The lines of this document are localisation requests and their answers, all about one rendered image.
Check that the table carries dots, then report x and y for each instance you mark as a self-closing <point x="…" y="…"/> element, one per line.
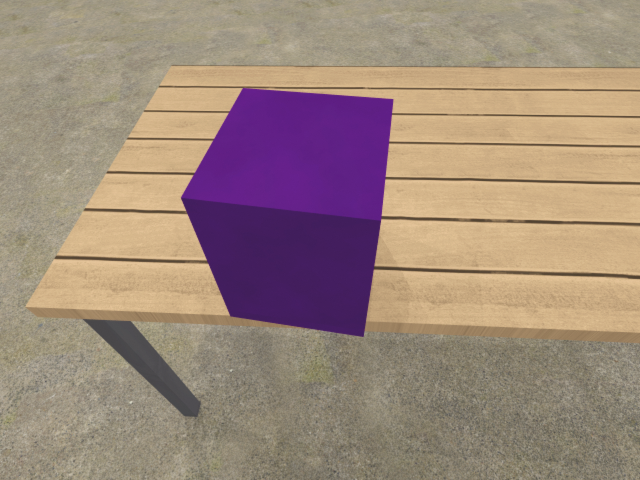
<point x="511" y="208"/>

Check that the carton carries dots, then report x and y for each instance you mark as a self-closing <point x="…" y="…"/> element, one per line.
<point x="287" y="206"/>

